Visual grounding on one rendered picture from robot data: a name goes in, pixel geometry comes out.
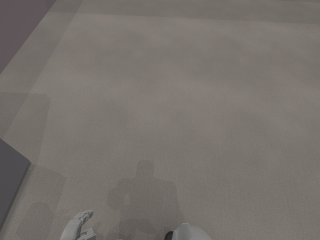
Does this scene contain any left robot hand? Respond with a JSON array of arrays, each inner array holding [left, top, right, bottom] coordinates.
[[60, 210, 96, 240]]

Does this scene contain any fridge door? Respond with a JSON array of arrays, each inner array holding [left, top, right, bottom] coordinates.
[[0, 138, 30, 225]]

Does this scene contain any robot right thigh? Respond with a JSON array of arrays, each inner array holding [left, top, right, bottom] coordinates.
[[172, 225, 213, 240]]

